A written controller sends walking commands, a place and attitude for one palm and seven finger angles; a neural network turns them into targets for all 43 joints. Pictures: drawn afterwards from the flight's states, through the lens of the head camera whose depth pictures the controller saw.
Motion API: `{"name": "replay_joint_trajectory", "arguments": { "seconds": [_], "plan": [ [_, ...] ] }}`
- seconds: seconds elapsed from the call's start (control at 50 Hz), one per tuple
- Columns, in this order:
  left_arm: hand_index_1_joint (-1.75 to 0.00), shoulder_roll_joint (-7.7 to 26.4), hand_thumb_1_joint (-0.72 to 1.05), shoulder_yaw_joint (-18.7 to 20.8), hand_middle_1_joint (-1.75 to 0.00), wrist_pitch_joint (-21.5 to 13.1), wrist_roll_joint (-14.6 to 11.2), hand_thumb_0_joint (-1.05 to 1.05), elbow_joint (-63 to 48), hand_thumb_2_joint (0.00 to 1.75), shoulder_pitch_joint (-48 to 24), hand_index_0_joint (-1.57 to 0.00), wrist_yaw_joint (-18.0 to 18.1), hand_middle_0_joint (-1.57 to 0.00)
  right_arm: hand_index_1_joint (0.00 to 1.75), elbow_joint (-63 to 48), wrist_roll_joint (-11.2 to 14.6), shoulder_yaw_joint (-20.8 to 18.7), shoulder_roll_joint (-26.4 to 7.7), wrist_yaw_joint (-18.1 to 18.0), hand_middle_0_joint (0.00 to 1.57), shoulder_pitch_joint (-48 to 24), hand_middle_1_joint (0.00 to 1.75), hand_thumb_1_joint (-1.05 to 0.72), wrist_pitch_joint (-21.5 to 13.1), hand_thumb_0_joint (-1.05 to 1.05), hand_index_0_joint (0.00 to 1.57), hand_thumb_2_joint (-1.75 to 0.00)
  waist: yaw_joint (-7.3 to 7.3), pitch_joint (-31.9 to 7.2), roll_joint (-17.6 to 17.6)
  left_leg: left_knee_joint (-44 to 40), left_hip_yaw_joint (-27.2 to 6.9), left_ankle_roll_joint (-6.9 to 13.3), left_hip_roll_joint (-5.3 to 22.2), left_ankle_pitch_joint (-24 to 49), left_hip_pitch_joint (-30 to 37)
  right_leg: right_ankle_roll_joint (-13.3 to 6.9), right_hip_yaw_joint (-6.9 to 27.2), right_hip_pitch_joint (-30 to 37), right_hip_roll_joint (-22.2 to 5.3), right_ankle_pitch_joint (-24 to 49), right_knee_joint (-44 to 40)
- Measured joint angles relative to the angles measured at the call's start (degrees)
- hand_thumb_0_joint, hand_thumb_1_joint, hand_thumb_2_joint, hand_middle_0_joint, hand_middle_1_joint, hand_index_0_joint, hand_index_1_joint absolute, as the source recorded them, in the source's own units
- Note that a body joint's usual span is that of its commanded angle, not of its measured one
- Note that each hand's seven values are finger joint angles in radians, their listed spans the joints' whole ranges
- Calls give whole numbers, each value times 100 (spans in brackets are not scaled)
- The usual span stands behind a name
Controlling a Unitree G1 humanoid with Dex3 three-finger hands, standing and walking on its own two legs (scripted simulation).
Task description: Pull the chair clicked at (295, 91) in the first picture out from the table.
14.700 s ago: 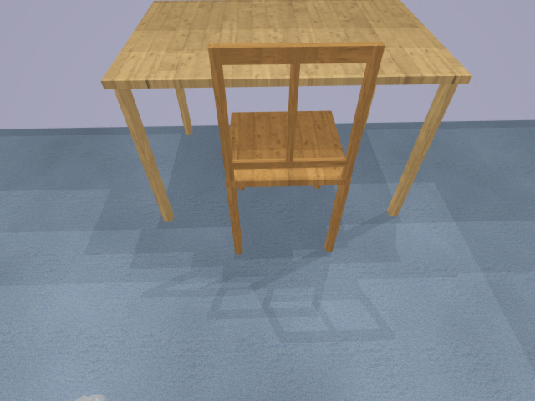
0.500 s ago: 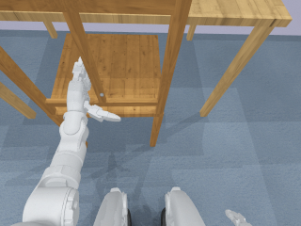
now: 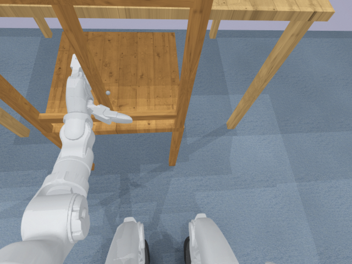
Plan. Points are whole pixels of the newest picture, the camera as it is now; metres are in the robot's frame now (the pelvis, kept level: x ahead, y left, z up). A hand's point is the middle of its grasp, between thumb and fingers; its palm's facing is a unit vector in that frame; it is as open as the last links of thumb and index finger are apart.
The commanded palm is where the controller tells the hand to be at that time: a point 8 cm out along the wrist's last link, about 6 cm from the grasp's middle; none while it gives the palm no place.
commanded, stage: push the fingers through the gap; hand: left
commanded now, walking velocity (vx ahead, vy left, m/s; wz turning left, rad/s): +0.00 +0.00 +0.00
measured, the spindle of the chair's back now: (93, 75) +0.51 +0.15 +0.06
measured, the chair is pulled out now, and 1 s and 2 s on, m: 0.00 0.00 0.02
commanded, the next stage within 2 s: hook a spindle and tug to test in 0.26 s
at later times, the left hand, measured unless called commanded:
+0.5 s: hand (109, 95) +0.48 +0.12 +0.03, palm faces +0.00 -1.00 -0.03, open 16.8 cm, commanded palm +0.45 +0.16 +0.03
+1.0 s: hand (107, 92) +0.49 +0.12 +0.03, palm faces +0.03 -1.00 -0.02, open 10.3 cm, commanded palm +0.45 +0.16 +0.03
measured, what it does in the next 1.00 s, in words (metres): stands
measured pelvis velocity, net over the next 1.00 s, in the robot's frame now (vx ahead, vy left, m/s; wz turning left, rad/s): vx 0.00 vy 0.00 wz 0.00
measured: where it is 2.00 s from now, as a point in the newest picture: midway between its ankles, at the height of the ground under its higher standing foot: outside the picture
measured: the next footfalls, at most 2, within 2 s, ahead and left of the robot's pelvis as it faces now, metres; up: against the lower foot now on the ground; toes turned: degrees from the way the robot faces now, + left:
none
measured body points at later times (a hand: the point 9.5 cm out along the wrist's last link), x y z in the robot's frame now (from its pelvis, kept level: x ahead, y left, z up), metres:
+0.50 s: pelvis +0.00 +0.00 +0.00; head +0.15 +0.01 +0.43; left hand +0.47 +0.18 +0.04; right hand +0.06 -0.26 -0.12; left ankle +0.03 +0.10 -0.61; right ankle +0.02 -0.12 -0.61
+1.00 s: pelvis +0.00 +0.00 +0.00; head +0.15 +0.01 +0.43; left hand +0.48 +0.18 +0.04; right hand +0.05 -0.26 -0.12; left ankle +0.03 +0.10 -0.61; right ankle +0.02 -0.12 -0.61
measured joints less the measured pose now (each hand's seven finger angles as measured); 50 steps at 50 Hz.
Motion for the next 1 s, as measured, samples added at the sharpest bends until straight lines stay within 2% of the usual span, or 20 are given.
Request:
{"name": "replay_joint_trajectory", "arguments": {
  "seconds": [0.4, 0.5, 0.62, 0.78, 0.88, 1.0],
  "plan": [
    [-8, -109, -50, -76, -8, -23, -61, -2, -229, 30, 296, -6, -65, -6, 30, -87, 18, 3, 67, 37, 20, -61, 30, -91, 77, 1, 20, -90, 54, -35, -10, -100, 16, -2, 10, -21, 172, 8, 23, 163, 21, -3, -110],
    [-15, -149, -50, -138, -15, -35, -44, -2, -186, 30, 261, -8, -34, -9, 30, -88, 14, -4, 60, 31, 20, -112, 30, -91, 60, 1, 20, -90, 69, -32, -15, -76, 8, 0, -3, -21, 150, 10, 16, 148, 8, -11, -83],
    [-37, -183, -50, -125, -37, -64, -16, -2, -159, 30, 199, -14, 84, -16, 30, -68, 0, -12, 53, 27, 20, -149, 30, -91, 67, 1, 20, -90, 67, -33, -13, -38, 5, 0, -10, -24, 103, 8, 15, 99, 1, -21, -37],
    [-77, -121, -45, -134, -77, -48, -23, -2, -83, 32, 113, -26, 106, -28, 30, -25, 5, -7, 57, 27, 20, -113, 30, -91, 97, 1, 20, -90, 71, -12, -13, -36, -11, -7, -12, -11, 82, -1, 2, 83, 2, -15, -34],
    [-104, -92, -29, -150, -104, -46, -44, -2, -42, 39, 75, -35, 105, -37, 30, 0, 1, -11, 51, 22, 20, -64, 30, -91, 94, 1, 20, -90, 65, -19, -2, -39, -34, -12, -18, -6, 60, -6, -20, 75, -1, -14, -46],
    [-129, -109, -1, -174, -129, 23, -112, -1, -139, 51, 129, -41, 145, -45, 30, 23, 0, -38, 57, 46, 20, -37, 30, -91, 116, 1, 20, -90, 68, -24, -5, -75, -27, -12, -12, -9, 93, -4, -11, 105, 8, -8, -88]
  ]
}}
